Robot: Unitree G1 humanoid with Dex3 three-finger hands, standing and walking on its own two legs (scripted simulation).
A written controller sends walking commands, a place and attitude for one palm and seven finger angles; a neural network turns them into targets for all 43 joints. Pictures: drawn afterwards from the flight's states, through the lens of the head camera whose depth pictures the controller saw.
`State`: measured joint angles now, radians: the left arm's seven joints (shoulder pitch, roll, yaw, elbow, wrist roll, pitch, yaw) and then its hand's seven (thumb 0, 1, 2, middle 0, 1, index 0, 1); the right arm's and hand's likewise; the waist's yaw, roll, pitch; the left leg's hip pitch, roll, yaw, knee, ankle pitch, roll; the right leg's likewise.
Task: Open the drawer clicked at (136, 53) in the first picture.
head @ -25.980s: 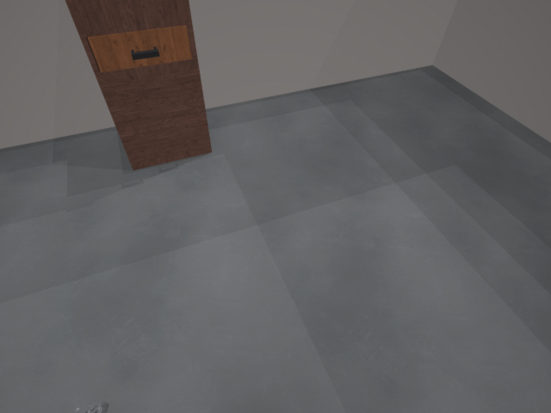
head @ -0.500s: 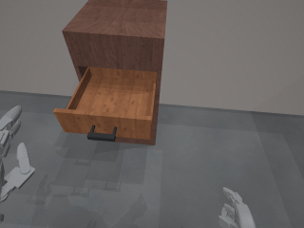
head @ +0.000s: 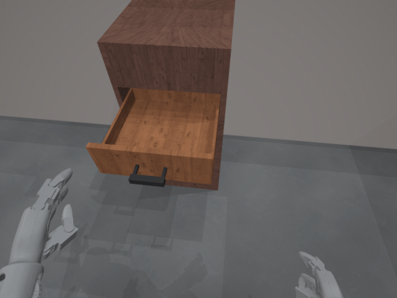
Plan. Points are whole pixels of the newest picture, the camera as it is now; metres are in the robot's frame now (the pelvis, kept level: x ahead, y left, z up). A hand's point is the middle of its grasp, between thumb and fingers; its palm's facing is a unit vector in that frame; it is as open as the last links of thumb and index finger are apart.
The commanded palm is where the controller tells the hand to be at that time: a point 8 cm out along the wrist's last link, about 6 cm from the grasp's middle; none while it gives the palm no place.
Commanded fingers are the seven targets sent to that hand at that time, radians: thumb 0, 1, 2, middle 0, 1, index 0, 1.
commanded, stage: let the arm hang, fingers relaxed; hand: left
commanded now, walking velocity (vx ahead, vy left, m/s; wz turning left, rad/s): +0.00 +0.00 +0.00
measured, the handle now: (148, 174) +0.48 +0.19 -0.15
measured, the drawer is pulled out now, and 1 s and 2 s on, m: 0.30 0.30 0.30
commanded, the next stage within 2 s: look to check the result in 1.02 s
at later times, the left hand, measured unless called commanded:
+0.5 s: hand out of the picture -0.06 +0.18 -0.16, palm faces -0.01 -0.97 -0.23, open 7.2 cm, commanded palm none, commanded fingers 0.00 0.90 0.90 -0.20 -0.30 -0.20 -0.30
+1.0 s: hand out of the picture -0.02 +0.14 -0.17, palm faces +0.00 -0.99 -0.17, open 7.3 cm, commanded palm none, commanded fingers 0.00 0.90 0.90 -0.20 -0.30 -0.20 -0.30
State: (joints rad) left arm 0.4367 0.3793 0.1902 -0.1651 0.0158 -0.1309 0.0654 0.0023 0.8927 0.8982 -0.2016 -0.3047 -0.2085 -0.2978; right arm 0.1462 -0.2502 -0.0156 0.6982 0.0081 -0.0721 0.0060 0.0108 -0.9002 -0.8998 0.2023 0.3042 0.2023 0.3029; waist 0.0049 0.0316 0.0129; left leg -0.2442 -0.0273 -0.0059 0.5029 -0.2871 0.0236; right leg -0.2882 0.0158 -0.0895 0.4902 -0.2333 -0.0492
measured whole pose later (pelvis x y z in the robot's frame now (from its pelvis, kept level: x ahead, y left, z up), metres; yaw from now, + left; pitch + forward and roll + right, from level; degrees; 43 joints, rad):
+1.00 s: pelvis -0.01 -0.02 +0.01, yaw -3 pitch -2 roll +0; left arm 0.31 0.11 0.01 1.13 0.01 0.00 0.03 0.01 0.92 0.90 -0.20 -0.30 -0.20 -0.30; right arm 0.37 -0.08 0.00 1.12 -0.01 0.00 -0.05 0.00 -0.91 -0.90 0.20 0.30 0.20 0.30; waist 0.00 0.01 0.04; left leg -0.15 0.01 0.03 0.42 -0.25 0.00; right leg -0.20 0.06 -0.06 0.40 -0.17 -0.08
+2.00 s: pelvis +0.01 -0.04 +0.01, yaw -2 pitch -1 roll +0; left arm 0.29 0.10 0.02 1.14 0.01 -0.01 0.04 0.00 0.91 0.90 -0.20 -0.30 -0.20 -0.30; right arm 0.35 -0.10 0.00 1.13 -0.01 0.01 -0.05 0.00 -0.91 -0.90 0.20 0.30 0.20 0.30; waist -0.01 0.03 0.06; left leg -0.10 0.04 0.01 0.39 -0.26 -0.03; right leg -0.15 0.09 -0.07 0.36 -0.19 -0.11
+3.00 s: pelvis +0.01 -0.04 +0.00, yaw +15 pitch +2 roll +0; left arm 0.12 0.20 0.07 0.94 0.02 0.02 0.02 0.00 0.91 0.90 -0.20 -0.30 -0.20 -0.30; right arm 0.27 -0.17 -0.05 1.00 -0.03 0.03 -0.04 0.00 -0.90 -0.90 0.20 0.30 0.20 0.30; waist -0.02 0.03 0.09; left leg -0.27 -0.03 -0.12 0.47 -0.24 -0.02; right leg -0.32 -0.02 -0.01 0.65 -0.36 0.02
